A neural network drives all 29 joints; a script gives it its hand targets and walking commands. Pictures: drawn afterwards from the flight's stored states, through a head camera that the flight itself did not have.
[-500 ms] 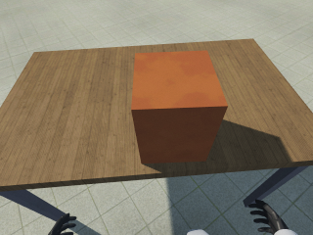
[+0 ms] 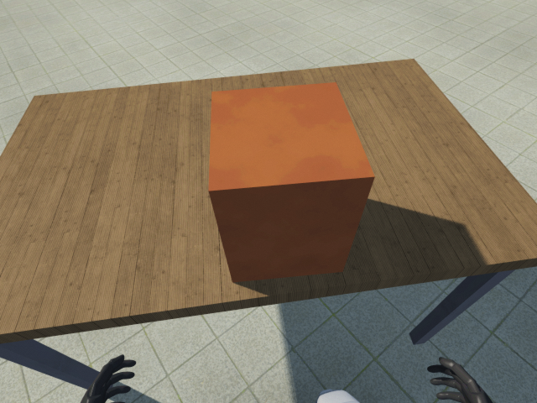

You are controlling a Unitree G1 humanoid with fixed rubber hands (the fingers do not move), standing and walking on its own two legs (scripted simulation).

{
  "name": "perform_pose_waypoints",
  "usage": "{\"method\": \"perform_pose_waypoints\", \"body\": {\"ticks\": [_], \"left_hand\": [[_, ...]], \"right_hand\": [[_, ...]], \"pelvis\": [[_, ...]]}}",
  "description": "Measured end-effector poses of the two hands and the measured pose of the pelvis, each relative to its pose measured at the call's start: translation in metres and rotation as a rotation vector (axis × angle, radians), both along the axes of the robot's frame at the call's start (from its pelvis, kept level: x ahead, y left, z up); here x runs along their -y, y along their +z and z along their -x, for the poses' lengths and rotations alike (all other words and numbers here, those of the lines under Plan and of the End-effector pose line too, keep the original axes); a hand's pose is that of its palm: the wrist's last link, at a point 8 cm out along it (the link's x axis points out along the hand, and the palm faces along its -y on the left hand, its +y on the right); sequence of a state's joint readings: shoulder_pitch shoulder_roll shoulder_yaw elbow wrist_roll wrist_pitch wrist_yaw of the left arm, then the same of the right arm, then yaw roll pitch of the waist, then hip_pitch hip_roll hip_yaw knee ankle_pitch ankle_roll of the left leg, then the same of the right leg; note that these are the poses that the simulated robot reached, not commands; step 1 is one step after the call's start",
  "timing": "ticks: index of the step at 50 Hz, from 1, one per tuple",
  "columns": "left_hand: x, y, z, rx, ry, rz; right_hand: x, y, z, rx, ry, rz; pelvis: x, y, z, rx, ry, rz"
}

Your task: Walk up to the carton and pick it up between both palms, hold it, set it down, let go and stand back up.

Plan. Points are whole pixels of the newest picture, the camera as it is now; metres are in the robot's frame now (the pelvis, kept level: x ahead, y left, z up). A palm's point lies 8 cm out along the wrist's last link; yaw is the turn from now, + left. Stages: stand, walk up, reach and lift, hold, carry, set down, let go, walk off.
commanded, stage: walk up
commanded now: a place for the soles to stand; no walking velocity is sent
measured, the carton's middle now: (281, 187) +0.43 -0.02 +0.06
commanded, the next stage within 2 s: reach and lift in 1.30 s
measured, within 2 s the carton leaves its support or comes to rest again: neither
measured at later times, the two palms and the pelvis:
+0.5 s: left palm out of the picture +0.14 +0.23 -0.08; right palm out of the picture +0.04 -0.32 -0.07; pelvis -0.02 -0.03 +0.01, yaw -1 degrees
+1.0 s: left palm out of the picture +0.08 +0.25 -0.08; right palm out of the picture +0.10 -0.31 -0.06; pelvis -0.03 -0.03 +0.01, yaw +5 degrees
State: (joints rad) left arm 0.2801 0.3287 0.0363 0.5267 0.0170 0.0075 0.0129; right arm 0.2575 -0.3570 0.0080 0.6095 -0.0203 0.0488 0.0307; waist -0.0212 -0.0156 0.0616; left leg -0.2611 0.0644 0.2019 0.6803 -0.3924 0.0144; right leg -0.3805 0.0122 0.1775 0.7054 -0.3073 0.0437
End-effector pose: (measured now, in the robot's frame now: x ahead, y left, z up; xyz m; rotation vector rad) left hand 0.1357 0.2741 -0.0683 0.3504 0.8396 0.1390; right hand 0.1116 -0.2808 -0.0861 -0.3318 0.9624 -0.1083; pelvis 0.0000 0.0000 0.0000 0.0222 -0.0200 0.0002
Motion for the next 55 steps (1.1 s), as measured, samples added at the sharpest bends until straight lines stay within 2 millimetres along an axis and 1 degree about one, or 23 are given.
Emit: {"method": "perform_pose_waypoints", "body": {"ticks": [4, 6, 9, 12, 15, 17, 20, 23, 25, 26, 28, 31, 36, 41, 45, 49, 55], "left_hand": [[0.003, -0.005, 0.003, -0.017, 0.002, 0.012], [0.005, -0.007, 0.004, -0.037, -0.004, 0.016], [0.013, -0.010, 0.004, -0.062, -0.021, 0.019], [0.026, -0.012, 0.004, -0.074, -0.042, 0.023], [0.036, -0.010, 0.006, -0.085, -0.056, 0.028], [0.039, -0.009, 0.007, -0.089, -0.048, 0.027], [0.040, -0.008, 0.003, -0.075, -0.035, 0.040], [0.042, -0.013, -0.002, -0.054, -0.029, 0.071], [0.046, -0.016, 0.000, -0.058, -0.028, 0.098], [0.048, -0.017, 0.003, -0.066, -0.030, 0.107], [0.051, -0.019, 0.008, -0.081, -0.029, 0.118], [0.051, -0.018, 0.014, -0.081, -0.021, 0.116], [0.042, -0.013, 0.020, -0.070, 0.016, 0.102], [0.031, -0.007, 0.026, -0.048, 0.043, 0.085], [0.025, -0.004, 0.035, -0.047, 0.068, 0.074], [0.022, -0.006, 0.049, -0.061, 0.097, 0.070], [0.021, -0.013, 0.068, -0.098, 0.119, 0.073]], "right_hand": [[0.000, 0.000, -0.006, 0.028, 0.000, 0.000], [0.004, -0.001, -0.004, 0.039, -0.007, 0.009], [0.017, -0.002, 0.002, 0.039, -0.020, 0.030], [0.034, -0.004, 0.009, 0.024, -0.036, 0.046], [0.043, 0.003, 0.015, 0.024, -0.055, 0.056], [0.045, 0.008, 0.023, 0.019, -0.062, 0.061], [0.044, 0.012, 0.039, -0.010, -0.057, 0.073], [0.040, 0.011, 0.059, -0.038, -0.073, 0.077], [0.037, 0.012, 0.069, -0.055, -0.078, 0.076], [0.036, 0.013, 0.071, -0.059, -0.077, 0.074], [0.034, 0.014, 0.069, -0.056, -0.073, 0.065], [0.033, 0.017, 0.058, -0.036, -0.050, 0.051], [0.031, 0.023, 0.036, 0.018, -0.012, 0.051], [0.027, 0.024, 0.022, 0.052, 0.026, 0.044], [0.025, 0.024, 0.015, 0.061, 0.045, 0.039], [0.024, 0.024, 0.011, 0.069, 0.062, 0.037], [0.026, 0.022, 0.016, 0.043, 0.074, 0.047]], "pelvis": [[0.001, -0.003, 0.002, 0.006, -0.012, 0.000], [0.004, -0.003, 0.004, 0.012, -0.025, 0.003], [0.013, -0.005, 0.006, 0.018, -0.042, 0.008], [0.023, -0.006, 0.008, 0.016, -0.053, 0.018], [0.028, -0.002, 0.012, 0.004, -0.066, 0.004], [0.030, 0.003, 0.015, -0.001, -0.061, -0.002], [0.032, 0.006, 0.016, -0.013, -0.034, 0.002], [0.030, 0.004, 0.018, -0.017, -0.012, 0.003], [0.030, 0.005, 0.018, -0.009, -0.010, 0.004], [0.030, 0.007, 0.018, -0.007, -0.009, 0.009], [0.031, 0.008, 0.017, -0.005, -0.006, 0.017], [0.032, 0.010, 0.017, -0.005, 0.011, 0.025], [0.032, 0.011, 0.018, -0.003, 0.032, 0.020], [0.031, 0.011, 0.022, -0.002, 0.050, 0.021], [0.032, 0.011, 0.025, 0.001, 0.065, 0.023], [0.034, 0.010, 0.027, 0.003, 0.084, 0.026], [0.034, 0.009, 0.029, -0.002, 0.104, 0.023]]}}
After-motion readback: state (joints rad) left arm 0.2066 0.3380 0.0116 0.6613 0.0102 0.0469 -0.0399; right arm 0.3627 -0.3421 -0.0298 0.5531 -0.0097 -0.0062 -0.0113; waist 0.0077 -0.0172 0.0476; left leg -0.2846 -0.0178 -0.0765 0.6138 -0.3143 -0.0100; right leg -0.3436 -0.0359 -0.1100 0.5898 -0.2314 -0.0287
